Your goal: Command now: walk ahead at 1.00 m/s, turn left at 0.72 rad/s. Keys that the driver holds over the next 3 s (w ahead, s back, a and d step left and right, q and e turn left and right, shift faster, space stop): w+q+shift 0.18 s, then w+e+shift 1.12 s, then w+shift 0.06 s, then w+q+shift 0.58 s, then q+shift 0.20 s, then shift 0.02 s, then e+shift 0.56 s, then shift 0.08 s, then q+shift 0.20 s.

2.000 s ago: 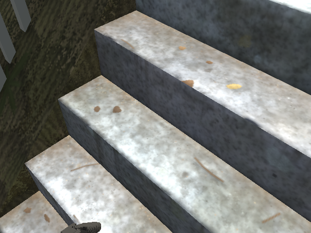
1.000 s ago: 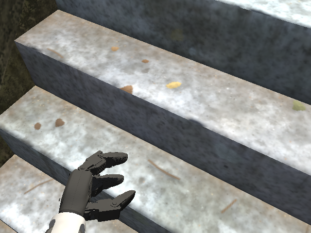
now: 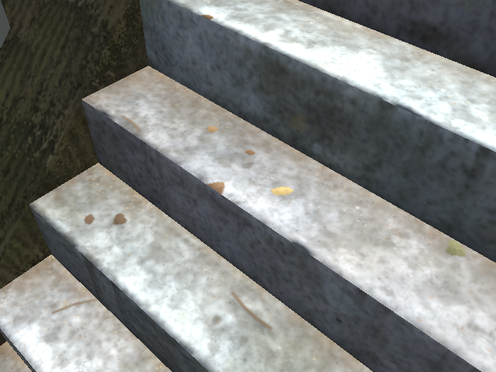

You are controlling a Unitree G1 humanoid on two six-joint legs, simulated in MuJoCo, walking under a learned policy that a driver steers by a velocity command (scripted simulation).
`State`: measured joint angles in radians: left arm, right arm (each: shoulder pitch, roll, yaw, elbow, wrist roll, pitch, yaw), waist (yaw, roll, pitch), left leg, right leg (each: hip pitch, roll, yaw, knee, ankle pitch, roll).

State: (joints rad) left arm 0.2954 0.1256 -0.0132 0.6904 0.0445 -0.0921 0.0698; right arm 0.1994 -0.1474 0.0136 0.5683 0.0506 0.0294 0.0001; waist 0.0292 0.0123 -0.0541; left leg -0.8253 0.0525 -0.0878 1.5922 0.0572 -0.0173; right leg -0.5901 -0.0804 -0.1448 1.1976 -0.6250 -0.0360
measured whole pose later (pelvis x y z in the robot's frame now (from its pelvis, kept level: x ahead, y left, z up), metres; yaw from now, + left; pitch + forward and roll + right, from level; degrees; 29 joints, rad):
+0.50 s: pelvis -0.04 +0.19 -0.13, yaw +1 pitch +3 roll -4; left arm 0.14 0.03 -0.05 0.71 -0.03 0.00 0.00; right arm 0.38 -0.19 0.05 0.83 -0.06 -0.07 -0.07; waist -0.09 -0.06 -0.07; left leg -0.44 -0.01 0.13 0.61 -0.27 -0.01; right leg -1.07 0.08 0.08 2.37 -0.06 -0.02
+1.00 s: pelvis -0.14 +0.33 -0.33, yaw -21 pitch +2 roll -2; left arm 0.30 0.14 0.00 0.58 -0.03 0.00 0.06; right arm 0.03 -0.11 0.08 0.55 -0.07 0.01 0.04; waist 0.11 0.02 -0.01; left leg -0.19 0.10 0.09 0.42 -0.10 0.05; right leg -1.01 0.18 0.04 1.87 -0.83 -0.04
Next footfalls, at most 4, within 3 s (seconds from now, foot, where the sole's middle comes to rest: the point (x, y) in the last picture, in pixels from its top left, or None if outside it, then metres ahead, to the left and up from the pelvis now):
0.22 left None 0.06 0.21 -0.89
0.78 right None -0.07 0.19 -0.90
0.98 left None -0.10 0.47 -1.12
1.24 right None -0.27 0.25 -1.12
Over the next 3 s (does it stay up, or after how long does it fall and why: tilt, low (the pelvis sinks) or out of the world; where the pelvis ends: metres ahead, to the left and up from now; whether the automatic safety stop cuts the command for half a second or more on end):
stays up -0.41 0.31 -0.57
